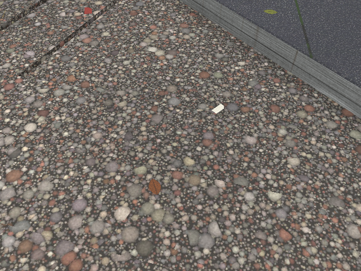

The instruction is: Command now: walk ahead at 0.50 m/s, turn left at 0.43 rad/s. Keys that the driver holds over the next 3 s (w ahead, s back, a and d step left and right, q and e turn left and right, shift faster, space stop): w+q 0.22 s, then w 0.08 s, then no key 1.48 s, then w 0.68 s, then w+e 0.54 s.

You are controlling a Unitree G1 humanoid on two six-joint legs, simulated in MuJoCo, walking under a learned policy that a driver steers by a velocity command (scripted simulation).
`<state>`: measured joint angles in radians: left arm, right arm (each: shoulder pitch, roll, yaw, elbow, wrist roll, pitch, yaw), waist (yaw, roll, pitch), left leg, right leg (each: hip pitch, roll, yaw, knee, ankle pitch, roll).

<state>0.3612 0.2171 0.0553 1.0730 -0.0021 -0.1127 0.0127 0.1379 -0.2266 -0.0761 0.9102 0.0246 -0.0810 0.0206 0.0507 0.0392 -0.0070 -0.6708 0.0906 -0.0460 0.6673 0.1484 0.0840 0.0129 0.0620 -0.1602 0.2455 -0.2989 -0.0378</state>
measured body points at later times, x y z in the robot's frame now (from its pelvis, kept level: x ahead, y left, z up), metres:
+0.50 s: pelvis +0.29 +0.07 -0.03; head +0.32 +0.09 +0.42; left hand +0.40 +0.36 -0.15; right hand +0.40 -0.18 -0.16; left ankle +0.23 +0.12 -0.77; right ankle +0.49 -0.06 -0.73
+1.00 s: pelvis +0.43 +0.09 -0.04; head +0.43 +0.10 +0.41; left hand +0.44 +0.35 -0.18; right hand +0.56 -0.14 -0.17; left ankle +0.39 +0.20 -0.77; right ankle +0.52 +0.00 -0.78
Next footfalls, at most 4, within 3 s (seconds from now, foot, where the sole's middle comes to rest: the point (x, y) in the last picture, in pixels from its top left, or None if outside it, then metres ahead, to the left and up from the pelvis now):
0.18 left None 0.27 0.13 -0.81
0.62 right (193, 260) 0.55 0.01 -0.82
0.86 left None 0.43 0.21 -0.81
2.52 left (129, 178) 0.92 0.31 -0.85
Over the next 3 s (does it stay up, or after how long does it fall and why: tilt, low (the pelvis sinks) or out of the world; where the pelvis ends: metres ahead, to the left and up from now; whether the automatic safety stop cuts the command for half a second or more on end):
stays up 0.99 0.20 -0.08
